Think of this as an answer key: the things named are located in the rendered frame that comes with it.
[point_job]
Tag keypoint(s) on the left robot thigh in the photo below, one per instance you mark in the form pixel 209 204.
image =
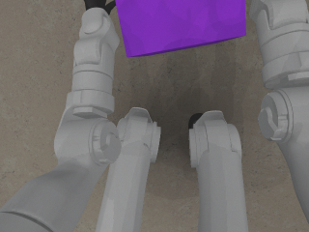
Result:
pixel 122 202

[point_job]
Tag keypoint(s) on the robot right forearm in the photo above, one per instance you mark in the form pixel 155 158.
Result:
pixel 282 28

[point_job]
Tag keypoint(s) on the right robot upper arm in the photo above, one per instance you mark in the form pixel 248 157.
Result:
pixel 284 118

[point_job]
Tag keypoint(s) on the left robot upper arm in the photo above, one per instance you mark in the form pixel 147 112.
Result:
pixel 55 201

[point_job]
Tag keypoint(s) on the left robot hand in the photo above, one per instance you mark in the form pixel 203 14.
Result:
pixel 89 4

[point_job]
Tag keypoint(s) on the robot left forearm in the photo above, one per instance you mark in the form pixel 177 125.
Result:
pixel 93 69

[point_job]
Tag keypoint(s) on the carton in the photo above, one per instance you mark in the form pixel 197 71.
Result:
pixel 151 27

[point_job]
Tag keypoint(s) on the robot right foot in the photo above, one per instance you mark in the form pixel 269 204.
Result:
pixel 193 119

